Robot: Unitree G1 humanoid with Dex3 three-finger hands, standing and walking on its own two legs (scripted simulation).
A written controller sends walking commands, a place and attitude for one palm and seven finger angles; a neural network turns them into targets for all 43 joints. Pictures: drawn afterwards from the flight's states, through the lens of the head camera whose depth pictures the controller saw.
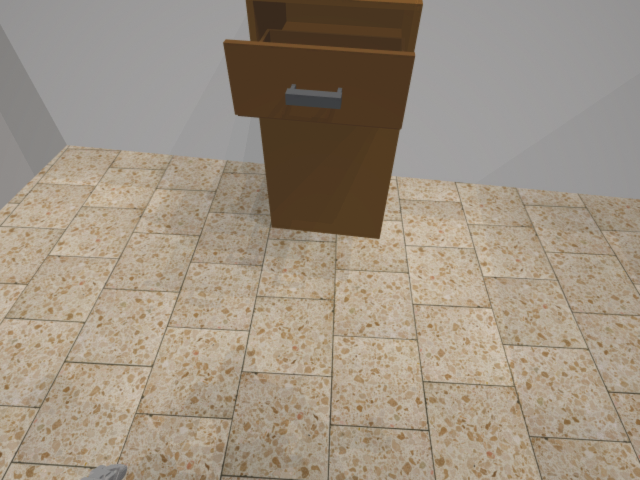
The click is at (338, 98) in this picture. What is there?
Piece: drawer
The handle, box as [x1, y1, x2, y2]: [285, 84, 341, 108]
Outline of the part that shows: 285,93 286,104 331,108 340,107 341,88 338,88 336,92 296,89 295,84 292,84 290,88 287,88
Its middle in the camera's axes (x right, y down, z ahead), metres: -0.02 -0.34 +0.91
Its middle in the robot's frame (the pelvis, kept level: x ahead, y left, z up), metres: +0.91 +0.07 +0.04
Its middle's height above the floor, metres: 0.81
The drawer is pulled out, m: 0.29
